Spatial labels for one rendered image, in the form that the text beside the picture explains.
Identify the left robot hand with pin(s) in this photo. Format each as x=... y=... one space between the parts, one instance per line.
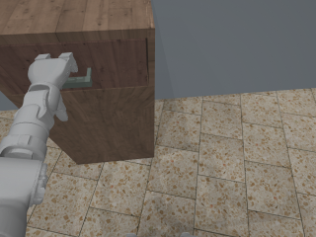
x=54 y=71

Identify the robot left forearm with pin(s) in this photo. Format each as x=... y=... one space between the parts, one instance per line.
x=28 y=134

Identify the left robot upper arm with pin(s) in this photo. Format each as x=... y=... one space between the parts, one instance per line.
x=22 y=184

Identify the handle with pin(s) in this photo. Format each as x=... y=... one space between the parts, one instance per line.
x=79 y=82

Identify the cabinet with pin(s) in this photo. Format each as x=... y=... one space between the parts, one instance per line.
x=104 y=125

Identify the drawer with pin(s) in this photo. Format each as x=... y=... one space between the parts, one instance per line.
x=115 y=63

